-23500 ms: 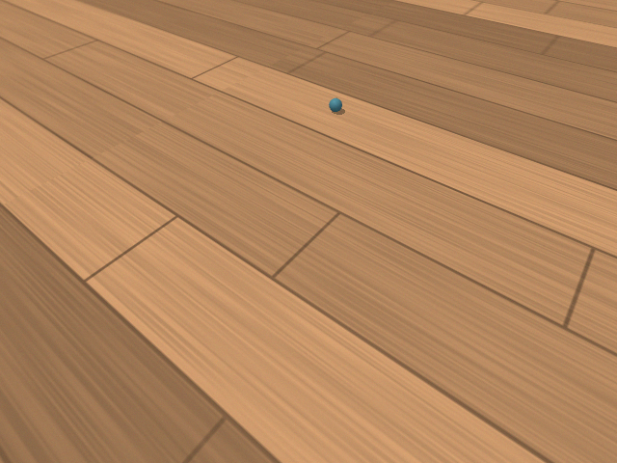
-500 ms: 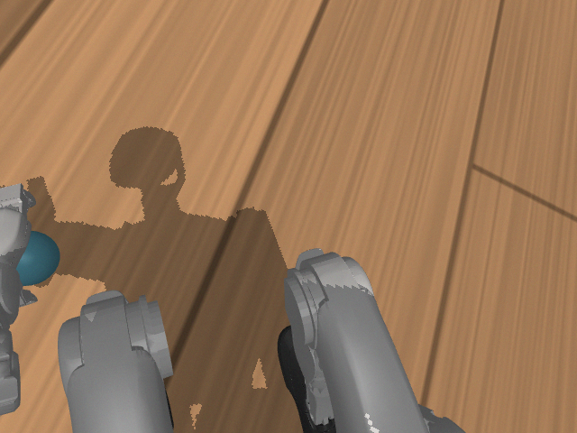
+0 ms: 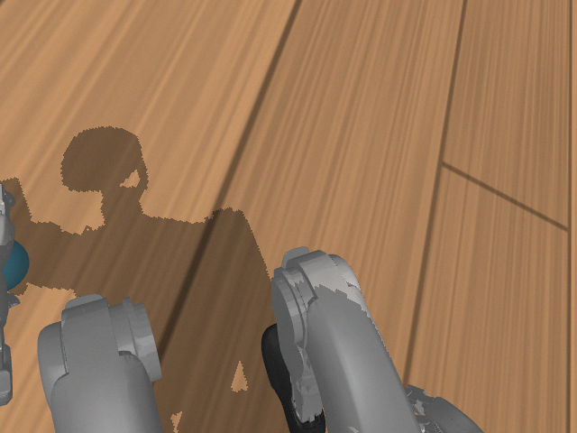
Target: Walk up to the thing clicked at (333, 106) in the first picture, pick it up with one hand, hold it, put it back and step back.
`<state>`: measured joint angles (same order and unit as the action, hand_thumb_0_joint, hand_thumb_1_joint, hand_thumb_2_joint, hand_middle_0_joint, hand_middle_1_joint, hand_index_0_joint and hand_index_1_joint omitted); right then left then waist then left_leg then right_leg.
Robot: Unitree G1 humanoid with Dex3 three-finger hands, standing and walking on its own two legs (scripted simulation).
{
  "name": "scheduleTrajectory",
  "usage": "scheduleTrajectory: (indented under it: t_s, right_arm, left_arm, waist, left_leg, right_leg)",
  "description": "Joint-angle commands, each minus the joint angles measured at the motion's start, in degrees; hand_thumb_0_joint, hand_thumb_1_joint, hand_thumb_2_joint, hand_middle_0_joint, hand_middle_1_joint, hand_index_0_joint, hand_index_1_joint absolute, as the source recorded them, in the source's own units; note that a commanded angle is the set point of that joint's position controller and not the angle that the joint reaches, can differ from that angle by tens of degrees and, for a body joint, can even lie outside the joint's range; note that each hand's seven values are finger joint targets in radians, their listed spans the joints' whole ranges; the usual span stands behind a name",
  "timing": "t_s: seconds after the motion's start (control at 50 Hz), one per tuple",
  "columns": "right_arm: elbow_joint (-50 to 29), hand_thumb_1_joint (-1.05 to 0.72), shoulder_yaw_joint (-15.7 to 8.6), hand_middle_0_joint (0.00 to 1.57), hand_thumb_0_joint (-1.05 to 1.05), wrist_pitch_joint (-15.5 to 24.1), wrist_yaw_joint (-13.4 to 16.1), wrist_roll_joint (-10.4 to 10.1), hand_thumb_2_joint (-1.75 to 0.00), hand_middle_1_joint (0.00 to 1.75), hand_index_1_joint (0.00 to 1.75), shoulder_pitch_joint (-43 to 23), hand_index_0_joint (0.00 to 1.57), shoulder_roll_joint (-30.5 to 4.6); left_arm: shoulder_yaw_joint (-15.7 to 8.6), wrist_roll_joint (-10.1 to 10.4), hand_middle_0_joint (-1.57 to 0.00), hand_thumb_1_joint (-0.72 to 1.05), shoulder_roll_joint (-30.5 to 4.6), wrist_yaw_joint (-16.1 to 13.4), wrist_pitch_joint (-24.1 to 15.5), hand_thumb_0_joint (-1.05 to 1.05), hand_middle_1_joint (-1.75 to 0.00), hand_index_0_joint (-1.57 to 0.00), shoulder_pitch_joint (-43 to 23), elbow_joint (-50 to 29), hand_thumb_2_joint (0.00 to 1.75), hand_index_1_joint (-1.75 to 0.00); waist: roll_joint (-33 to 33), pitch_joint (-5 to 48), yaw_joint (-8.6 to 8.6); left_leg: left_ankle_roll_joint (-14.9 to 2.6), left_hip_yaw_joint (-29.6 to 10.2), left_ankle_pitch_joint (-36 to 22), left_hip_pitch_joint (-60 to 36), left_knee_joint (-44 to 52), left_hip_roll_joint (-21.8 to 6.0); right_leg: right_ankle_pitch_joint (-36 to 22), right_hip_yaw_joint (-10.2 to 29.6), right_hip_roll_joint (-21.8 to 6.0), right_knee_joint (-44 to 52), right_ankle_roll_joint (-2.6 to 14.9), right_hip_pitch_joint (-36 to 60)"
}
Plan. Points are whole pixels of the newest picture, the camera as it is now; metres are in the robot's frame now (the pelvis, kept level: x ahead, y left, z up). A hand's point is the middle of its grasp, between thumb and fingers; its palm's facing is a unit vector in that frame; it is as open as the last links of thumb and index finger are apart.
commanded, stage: rest palm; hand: left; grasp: from above
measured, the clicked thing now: out of the picture +0.39 +0.31 -0.26
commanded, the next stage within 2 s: close in 0.76 s
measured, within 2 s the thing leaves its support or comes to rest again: neither
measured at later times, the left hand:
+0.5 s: hand (2, 270) +0.38 +0.29 -0.24, palm faces -0.42 -0.12 -0.90, open 14.0 cm
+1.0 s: hand out of the picture +0.38 +0.31 -0.25, palm faces -0.46 -0.16 -0.87, open 13.6 cm
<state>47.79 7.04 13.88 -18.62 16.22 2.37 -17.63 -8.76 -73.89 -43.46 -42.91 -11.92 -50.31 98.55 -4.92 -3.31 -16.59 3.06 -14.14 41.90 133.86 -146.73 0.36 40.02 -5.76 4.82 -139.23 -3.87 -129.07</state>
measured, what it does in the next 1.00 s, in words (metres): stands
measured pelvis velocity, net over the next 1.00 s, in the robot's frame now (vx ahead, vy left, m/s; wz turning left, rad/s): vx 0.00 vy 0.01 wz -0.03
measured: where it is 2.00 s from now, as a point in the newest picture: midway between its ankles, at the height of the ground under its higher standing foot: outside the picture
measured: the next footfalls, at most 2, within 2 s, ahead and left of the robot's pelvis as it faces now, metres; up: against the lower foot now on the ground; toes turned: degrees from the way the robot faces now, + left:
none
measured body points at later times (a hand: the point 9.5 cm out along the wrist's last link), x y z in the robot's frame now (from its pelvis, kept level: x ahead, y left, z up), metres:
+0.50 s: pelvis +0.00 +0.00 +0.00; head +0.24 +0.12 +0.36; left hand +0.39 +0.30 -0.19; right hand +0.07 -0.26 -0.07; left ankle +0.06 +0.14 -0.26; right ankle +0.10 -0.13 -0.26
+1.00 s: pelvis +0.00 +0.01 +0.00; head +0.25 +0.13 +0.35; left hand +0.40 +0.32 -0.20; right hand +0.07 -0.25 -0.07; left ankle +0.06 +0.14 -0.26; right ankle +0.10 -0.13 -0.26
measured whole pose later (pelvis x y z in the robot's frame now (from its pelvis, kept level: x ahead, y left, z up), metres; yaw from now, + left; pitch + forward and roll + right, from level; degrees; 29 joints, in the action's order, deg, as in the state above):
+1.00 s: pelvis +0.00 +0.01 +0.00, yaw -2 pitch +26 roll -13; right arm 46.8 11.5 17.8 -21.1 17.2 2.4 -18.2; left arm -5.9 -72.1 -49.0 -42.0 -15.7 -50.5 100.6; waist -6.3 -7.5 -16.9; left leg 2.3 -16.2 42.3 132.6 -148.0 0.5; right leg 40.0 -7.6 5.0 -138.3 -4.1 -126.3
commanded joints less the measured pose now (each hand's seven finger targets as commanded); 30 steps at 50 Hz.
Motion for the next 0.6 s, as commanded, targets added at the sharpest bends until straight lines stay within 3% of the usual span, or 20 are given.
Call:
scheduleTrajectory:
  t_s: [0.0,0.04,0.06,0.08,0.1,0.12,0.16,0.18,0.2,0.24,0.26,0.28,0.32,0.4,0.46,0.5,0.54,0.56,0.58]
  right_arm:
    - [-0.69,-0.9,-4.09,0.2,0.0,0.88,0.1,-0.33,-0.9,0.3,0.3,9.19,0.2,-16.7]
    - [0.22,-0.89,-4.53,0.2,0.0,0.84,0.11,-0.25,-0.9,0.3,0.3,10.72,0.2,-17.25]
    - [-0.54,-0.9,-4.04,0.2,0.0,1.01,0.01,-0.25,-0.9,0.3,0.3,10.14,0.2,-16.58]
    - [0.09,-0.9,-4.18,0.2,0.0,0.94,0.03,-0.14,-0.9,0.3,0.3,10.36,0.2,-17.04]
    - [-0.46,-0.9,-4.17,0.2,0.0,1.1,-0.02,-0.26,-0.9,0.3,0.3,9.93,0.2,-17.06]
    - [-0.18,-0.9,-4.02,0.2,0.0,0.87,-0.07,-0.11,-0.9,0.3,0.3,10.9,0.2,-17.14]
    - [-0.49,-0.9,-3.74,0.2,0.0,1.22,-0.13,0.06,-0.9,0.3,0.3,10.08,0.2,-17.37]
    - [-0.22,-0.89,-3.61,0.2,0.0,1.13,0.04,0.12,-0.9,0.3,0.3,9.84,0.2,-17.53]
    - [-0.85,-0.89,-3.27,0.2,0.0,1.52,-0.24,0.05,-0.9,0.3,0.3,9.8,0.2,-17.03]
    - [-0.29,-0.89,-3.15,0.2,0.0,1.61,-0.21,0.55,-0.9,0.3,0.3,10.26,0.2,-18.47]
    - [-0.25,-0.89,-2.82,0.2,0.0,1.75,-0.3,0.26,-0.9,0.3,0.3,9.8,0.2,-17.59]
    - [-0.18,-0.89,-2.91,0.2,0.0,1.87,-0.28,0.5,-0.9,0.3,0.3,8.95,0.2,-18.06]
    - [0.24,-0.89,-2.53,0.2,0.0,1.96,-0.52,0.65,-0.9,0.3,0.3,9.24,0.2,-18.03]
    - [0.66,-0.89,-2.8,0.2,0.0,2.6,-1.05,0.71,-0.9,0.3,0.3,8.49,0.2,-18.8]
    - [0.09,-0.89,-2.57,0.2,0.0,2.94,-1.64,0.6,-0.9,0.3,0.3,8.34,0.2,-18.8]
    - [0.04,-0.89,-2.46,0.2,0.0,3.73,-2.01,0.39,-0.9,0.3,0.3,7.38,0.2,-19.08]
    - [-1.18,-0.89,-2.36,0.2,0.0,4.17,-2.09,0.2,-0.9,0.3,0.3,7.0,0.2,-19.46]
    - [-0.41,-0.9,-2.39,0.2,0.0,4.45,-2.24,0.05,-0.9,0.3,0.3,7.05,0.2,-19.42]
    - [-0.16,-0.9,-2.65,0.2,0.0,4.78,-2.22,0.09,-0.9,0.3,0.3,7.22,0.2,-19.84]
  left_arm:
    - [-0.29,2.09,-0.06,-0.51,-11.81,-0.92,-0.41,0.0,-1.03,-0.07,-12.66,-4.76,0.93,-1.01]
    - [-1.91,1.98,-0.06,-0.49,-13.34,-0.65,-0.75,0.0,-1.03,-0.07,-10.73,-3.89,0.92,-1.01]
    - [-0.53,2.07,-0.06,-0.5,-12.0,-0.25,-1.17,0.0,-1.03,-0.07,-11.64,-4.21,0.93,-1.01]
    - [-1.44,2.04,-0.06,-0.49,-13.43,-0.21,-1.61,0.0,-1.04,-0.07,-11.54,-3.92,0.92,-1.02]
    - [-0.3,1.8,-0.06,-0.49,-12.76,0.09,-1.96,0.0,-1.04,-0.08,-11.88,-4.08,0.93,-1.02]
    - [-0.96,1.89,-0.06,-0.5,-12.81,0.08,-2.32,0.0,-1.04,-0.07,-11.4,-4.09,0.93,-1.02]
    - [0.87,1.6,-0.06,-0.49,-12.15,0.26,-3.34,0.0,-1.04,-0.08,-12.8,-4.25,0.92,-1.02]
    - [0.22,1.76,-0.06,-0.49,-12.8,-0.28,-3.79,0.0,-1.04,-0.07,-12.62,-3.92,0.93,-1.02]
    - [2.79,1.36,-0.06,-0.5,-10.28,-0.11,-4.15,0.0,-1.03,-0.07,-14.05,-4.29,0.94,-1.01]
    - [0.53,0.86,-0.06,-0.48,-13.45,-1.32,-4.61,0.0,-1.04,-0.08,-12.66,-3.41,0.93,-1.02]
    - [2.81,0.66,-0.06,-0.49,-10.81,-1.58,-4.72,0.0,-1.02,-0.08,-12.54,-3.63,0.93,-1.01]
    - [1.48,0.46,-0.06,-0.48,-13.04,-2.52,-4.77,0.0,-1.04,-0.08,-12.18,-4.0,0.92,-1.02]
    - [2.38,-0.07,-0.06,-0.48,-11.75,-3.67,-4.18,0.0,-1.03,-0.07,-11.37,-2.73,0.93,-1.02]
    - [2.08,-0.83,-0.06,-0.48,-12.97,-6.14,-2.52,0.0,-1.02,-0.07,-11.5,-2.82,0.92,-1.0]
    - [1.5,-0.09,-0.06,-0.48,-12.95,-7.34,-0.85,0.0,-1.02,-0.07,-11.62,-2.54,0.92,-1.0]
    - [2.01,0.59,-0.06,-0.49,-13.26,-7.16,0.12,0.0,-1.02,-0.07,-12.86,-3.28,0.92,-1.01]
    - [0.36,1.05,-0.06,-0.48,-15.43,-6.9,0.96,0.0,-1.04,-0.08,-13.22,-3.48,0.92,-1.02]
    - [1.54,1.75,-0.06,-0.47,-13.36,-6.41,1.43,0.0,-1.02,-0.08,-13.07,-2.15,0.91,-1.0]
    - [0.36,1.65,-0.06,-0.47,-15.69,-5.95,1.65,0.0,-1.04,-0.08,-12.74,-2.08,0.9,-1.02]
  waist:
    - [22.06,35.36,-0.52]
    - [22.65,35.31,-0.45]
    - [23.26,35.06,-0.82]
    - [22.63,34.94,-0.91]
    - [22.17,34.49,-1.08]
    - [22.63,34.99,-1.22]
    - [22.24,33.5,-1.86]
    - [21.24,33.17,-1.74]
    - [21.47,32.5,-2.61]
    - [20.94,33.14,-2.16]
    - [21.75,33.27,-1.9]
    - [22.05,33.72,-1.48]
    - [21.91,33.6,-1.8]
    - [23.04,31.96,-1.65]
    - [22.56,31.68,-1.92]
    - [23.88,31.38,-2.1]
    - [24.12,31.92,-1.91]
    - [22.92,30.78,-2.25]
    - [23.48,30.7,-2.19]
  left_leg:
    - [-3.71,8.43,-11.97,-26.04,14.8,-0.69]
    - [-3.58,8.26,-12.29,-27.35,15.26,-0.81]
    - [-3.59,8.23,-11.98,-27.25,15.07,-0.77]
    - [-3.66,7.94,-11.63,-26.62,15.07,-0.9]
    - [-3.67,7.97,-11.07,-26.45,14.8,-0.85]
    - [-3.69,7.89,-12.11,-26.76,15.25,-0.83]
    - [-3.75,7.54,-10.67,-26.08,15.06,-0.87]
    - [-3.72,7.08,-9.69,-25.69,15.33,-0.98]
    - [-3.65,7.14,-9.77,-26.69,15.12,-0.84]
    - [-3.67,6.8,-10.13,-26.67,15.14,-0.99]
    - [-3.53,7.15,-10.32,-27.23,15.23,-0.88]
    - [-3.46,7.2,-11.12,-27.25,14.98,-1.12]
    - [-3.41,7.19,-11.35,-27.09,14.93,-1.11]
    - [-3.21,6.52,-9.82,-27.57,15.4,-1.34]
    - [-3.25,6.67,-10.62,-26.96,15.17,-1.51]
    - [-3.06,6.47,-10.82,-27.63,14.92,-1.6]
    - [-3.24,6.89,-10.92,-27.18,14.42,-1.67]
    - [-3.24,6.68,-10.04,-26.17,14.5,-1.64]
    - [-3.2,6.61,-9.63,-26.38,14.67,-1.67]
  right_leg:
    - [-14.73,-7.62,0.55,12.78,4.96,19.22]
    - [-14.8,-8.03,0.64,12.87,4.9,19.46]
    - [-14.72,-7.94,0.66,12.57,4.96,19.51]
    - [-14.55,-8.19,0.75,12.61,4.97,19.54]
    - [-14.01,-8.09,0.64,12.62,5.0,19.14]
    - [-14.94,-8.21,0.77,12.89,4.93,20.51]
    - [-13.48,-8.45,0.69,12.81,4.9,18.91]
    - [-12.46,-8.82,0.79,12.98,4.98,18.69]
    - [-12.5,-8.94,0.57,12.56,4.87,17.85]
    - [-12.77,-9.23,0.92,12.89,4.83,18.53]
    - [-12.89,-8.85,0.95,13.02,4.87,18.95]
    - [-13.73,-8.81,1.24,13.13,4.94,19.8]
    - [-13.91,-8.87,1.37,13.04,4.95,19.63]
    - [-12.17,-9.26,1.21,12.7,4.99,17.7]
    - [-13.22,-9.05,1.31,13.19,4.87,18.53]
    - [-13.49,-8.95,0.95,12.2,4.91,17.83]
    - [-13.89,-8.66,1.17,12.98,4.93,19.11]
    - [-12.91,-8.66,0.91,13.03,4.83,18.4]
    - [-12.6,-8.83,0.92,12.77,4.88,17.82]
